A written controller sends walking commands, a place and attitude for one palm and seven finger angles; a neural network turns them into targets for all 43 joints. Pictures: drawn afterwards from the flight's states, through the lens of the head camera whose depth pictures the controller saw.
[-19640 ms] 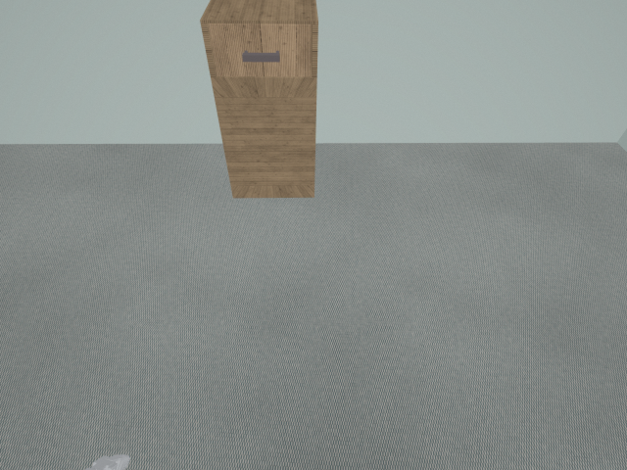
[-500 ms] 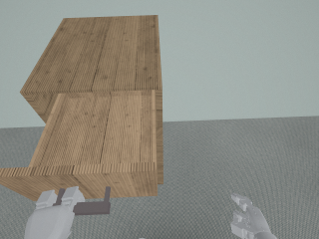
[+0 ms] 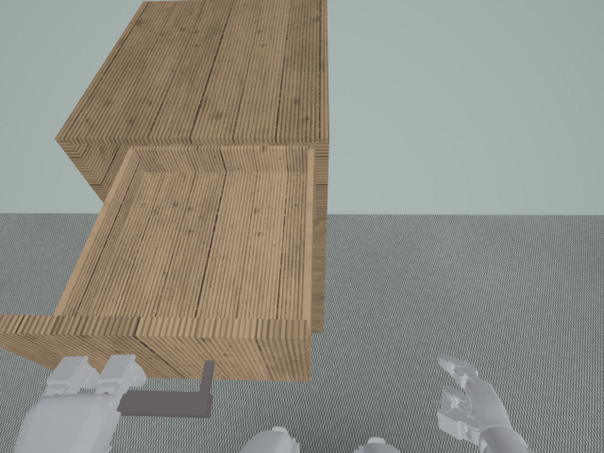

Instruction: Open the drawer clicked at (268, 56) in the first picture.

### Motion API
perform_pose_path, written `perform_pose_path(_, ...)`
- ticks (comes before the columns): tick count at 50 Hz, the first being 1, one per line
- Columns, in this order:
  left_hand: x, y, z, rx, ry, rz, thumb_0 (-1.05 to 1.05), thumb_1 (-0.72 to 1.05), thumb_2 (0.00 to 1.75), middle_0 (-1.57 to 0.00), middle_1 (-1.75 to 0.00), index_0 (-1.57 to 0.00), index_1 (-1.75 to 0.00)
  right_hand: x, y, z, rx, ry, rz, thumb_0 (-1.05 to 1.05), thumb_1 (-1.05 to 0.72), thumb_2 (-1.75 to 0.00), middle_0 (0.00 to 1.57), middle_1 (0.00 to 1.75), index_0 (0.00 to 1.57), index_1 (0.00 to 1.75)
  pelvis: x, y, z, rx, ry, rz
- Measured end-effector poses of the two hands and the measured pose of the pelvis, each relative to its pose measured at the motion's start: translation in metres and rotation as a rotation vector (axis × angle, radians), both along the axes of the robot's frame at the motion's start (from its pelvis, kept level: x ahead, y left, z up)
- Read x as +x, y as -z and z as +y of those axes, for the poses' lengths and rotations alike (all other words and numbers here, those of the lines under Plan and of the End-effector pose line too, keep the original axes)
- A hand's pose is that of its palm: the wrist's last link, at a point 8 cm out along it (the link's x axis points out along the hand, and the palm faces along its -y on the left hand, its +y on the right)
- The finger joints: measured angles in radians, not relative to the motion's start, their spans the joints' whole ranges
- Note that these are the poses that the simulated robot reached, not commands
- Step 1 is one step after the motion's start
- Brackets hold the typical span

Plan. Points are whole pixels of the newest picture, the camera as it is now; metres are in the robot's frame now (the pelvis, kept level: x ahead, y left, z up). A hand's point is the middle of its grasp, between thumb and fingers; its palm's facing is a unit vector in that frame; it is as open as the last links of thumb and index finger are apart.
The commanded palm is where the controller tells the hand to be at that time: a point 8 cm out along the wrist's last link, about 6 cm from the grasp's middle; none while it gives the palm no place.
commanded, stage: open the thumb to release the handle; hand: left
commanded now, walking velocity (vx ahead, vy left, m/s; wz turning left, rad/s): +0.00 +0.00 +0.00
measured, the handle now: (158, 385) +0.19 +0.20 +0.02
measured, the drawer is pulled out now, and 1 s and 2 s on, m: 0.28 0.28 0.28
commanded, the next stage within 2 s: lift the hand off the handle in 0.36 s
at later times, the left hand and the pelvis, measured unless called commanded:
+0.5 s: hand (102, 441) +0.13 +0.25 +0.00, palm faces -0.05 -0.08 -1.00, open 13.4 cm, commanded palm +0.11 +0.24 +0.04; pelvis -0.02 -0.02 +0.01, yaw +1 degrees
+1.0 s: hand (118, 433) +0.14 +0.24 +0.00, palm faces -0.06 -0.07 -1.00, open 13.4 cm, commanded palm +0.13 +0.24 +0.06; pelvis -0.02 -0.02 +0.02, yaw +1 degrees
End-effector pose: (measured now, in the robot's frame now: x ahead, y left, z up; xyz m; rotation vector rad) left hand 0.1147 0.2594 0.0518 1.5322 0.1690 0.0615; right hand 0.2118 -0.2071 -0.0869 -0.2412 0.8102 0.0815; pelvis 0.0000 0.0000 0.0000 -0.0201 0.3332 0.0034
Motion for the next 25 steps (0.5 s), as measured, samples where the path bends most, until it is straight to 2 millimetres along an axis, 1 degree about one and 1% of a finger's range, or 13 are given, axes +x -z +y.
perform_pose_path(2, 0.000, -0.001, 0.002, 0.000, -0.023, -0.009, -0.01, 0.63, 0.76, -0.37, -1.33, -0.37, -1.31, -0.003, 0.004, -0.001, 0.005, 0.009, 0.008, 0.02, -0.90, -0.90, 0.20, 0.30, 0.20, 0.30, -0.003, 0.001, -0.001, -0.002, -0.004, -0.001)
perform_pose_path(6, 0.000, -0.002, -0.005, -0.049, -0.081, -0.018, 0.00, 0.47, 0.71, -0.37, -1.30, -0.38, -1.30, -0.012, 0.005, -0.005, 0.010, 0.042, 0.020, 0.02, -0.90, -0.90, 0.20, 0.30, 0.20, 0.30, -0.006, -0.002, -0.002, -0.001, -0.007, -0.015)
perform_pose_path(13, -0.002, 0.000, -0.015, -0.043, -0.067, -0.003, 0.00, 0.06, 0.54, -0.35, -1.26, -0.36, -1.26, -0.030, -0.005, -0.017, -0.012, 0.058, 0.036, 0.02, -0.90, -0.90, 0.20, 0.30, 0.20, 0.30, -0.009, -0.010, -0.009, 0.008, -0.006, -0.041)
perform_pose_path(18, -0.006, -0.002, -0.012, -0.017, -0.064, 0.001, 0.00, -0.23, 0.42, -0.33, -1.23, -0.34, -1.23, -0.036, -0.011, -0.029, -0.029, 0.073, 0.022, 0.02, -0.90, -0.90, 0.20, 0.30, 0.20, 0.30, -0.013, -0.013, -0.014, 0.008, -0.007, -0.057)
perform_pose_path(23, -0.007, -0.005, -0.006, -0.010, -0.090, -0.012, 0.00, -0.39, 0.34, -0.32, -1.21, -0.33, -1.21, -0.037, -0.013, -0.038, -0.042, 0.086, 0.005, 0.02, -0.90, -0.90, 0.20, 0.30, 0.20, 0.30, -0.016, -0.013, -0.017, 0.009, -0.011, -0.064)
perform_pose_path(25, -0.006, -0.002, -0.009, -0.031, -0.106, -0.005, 0.00, -0.42, 0.33, -0.32, -1.20, -0.33, -1.21, -0.037, -0.013, -0.040, -0.041, 0.084, -0.002, 0.02, -0.90, -0.90, 0.20, 0.30, 0.20, 0.30, -0.017, -0.013, -0.017, 0.008, -0.014, -0.065)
